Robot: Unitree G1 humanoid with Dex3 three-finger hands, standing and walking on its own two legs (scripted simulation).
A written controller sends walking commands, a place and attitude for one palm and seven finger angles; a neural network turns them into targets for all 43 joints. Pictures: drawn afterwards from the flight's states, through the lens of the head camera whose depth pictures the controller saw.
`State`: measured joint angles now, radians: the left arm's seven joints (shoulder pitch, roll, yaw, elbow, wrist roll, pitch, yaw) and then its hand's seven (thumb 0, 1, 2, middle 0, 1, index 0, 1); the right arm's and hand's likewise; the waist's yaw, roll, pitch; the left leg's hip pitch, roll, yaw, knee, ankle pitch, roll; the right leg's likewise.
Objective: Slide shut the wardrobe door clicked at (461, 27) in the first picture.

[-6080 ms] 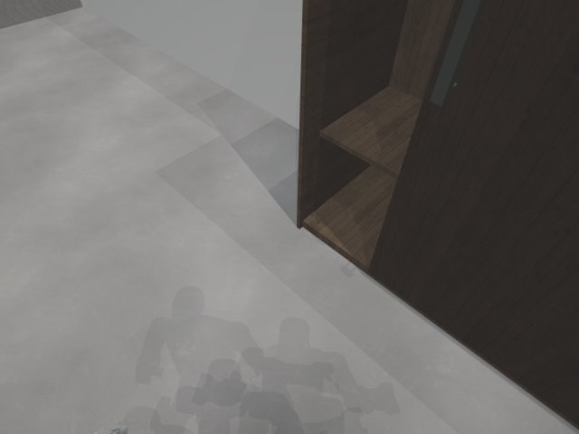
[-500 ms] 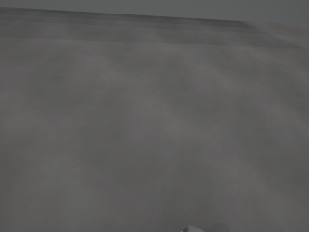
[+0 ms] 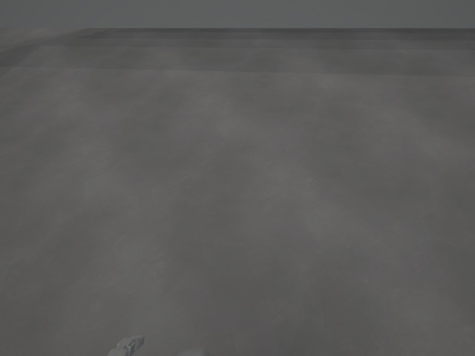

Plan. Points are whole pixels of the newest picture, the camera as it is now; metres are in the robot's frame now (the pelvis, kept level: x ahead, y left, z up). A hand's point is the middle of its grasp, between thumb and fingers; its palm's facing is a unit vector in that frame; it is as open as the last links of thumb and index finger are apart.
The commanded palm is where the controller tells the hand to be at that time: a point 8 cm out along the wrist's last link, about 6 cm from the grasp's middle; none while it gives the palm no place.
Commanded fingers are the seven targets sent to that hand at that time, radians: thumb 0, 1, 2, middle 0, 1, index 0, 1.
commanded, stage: walk to a spot facing it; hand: right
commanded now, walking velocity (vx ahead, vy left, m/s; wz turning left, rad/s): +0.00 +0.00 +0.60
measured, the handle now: out of the picture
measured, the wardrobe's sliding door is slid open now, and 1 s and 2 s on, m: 0.36 0.36 0.36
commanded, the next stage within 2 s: turn to face it in 0.32 s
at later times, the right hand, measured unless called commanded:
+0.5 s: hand (286, 285) +0.29 -0.09 -0.16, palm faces -0.33 +0.91 -0.24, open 7.4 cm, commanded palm none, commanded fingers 0.00 -0.90 -0.90 0.20 0.30 0.20 0.30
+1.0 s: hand (320, 285) +0.30 -0.17 -0.19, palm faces -0.49 +0.85 -0.19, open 7.4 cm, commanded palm none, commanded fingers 0.00 -0.90 -0.90 0.20 0.30 0.20 0.30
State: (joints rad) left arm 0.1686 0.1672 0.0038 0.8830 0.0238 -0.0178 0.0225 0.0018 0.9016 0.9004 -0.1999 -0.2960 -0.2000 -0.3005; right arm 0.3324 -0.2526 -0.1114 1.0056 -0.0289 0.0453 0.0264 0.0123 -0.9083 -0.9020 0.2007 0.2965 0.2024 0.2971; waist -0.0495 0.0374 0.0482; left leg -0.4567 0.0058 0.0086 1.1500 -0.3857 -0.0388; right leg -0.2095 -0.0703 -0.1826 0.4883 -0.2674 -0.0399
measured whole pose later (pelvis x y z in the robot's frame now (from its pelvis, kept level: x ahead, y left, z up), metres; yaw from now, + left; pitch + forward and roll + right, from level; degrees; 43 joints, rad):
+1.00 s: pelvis +0.14 -0.01 +0.00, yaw +36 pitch +0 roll +3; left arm 0.12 0.17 0.02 0.85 0.02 0.02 0.03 0.00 0.90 0.90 -0.20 -0.30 -0.20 -0.30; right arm 0.25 -0.27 -0.11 0.93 -0.03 0.07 0.01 0.01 -0.91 -0.90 0.20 0.30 0.20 0.30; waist -0.04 0.06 0.08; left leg -0.47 -0.04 -0.05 1.14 -0.46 -0.06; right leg -0.27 -0.09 -0.16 0.56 -0.28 -0.04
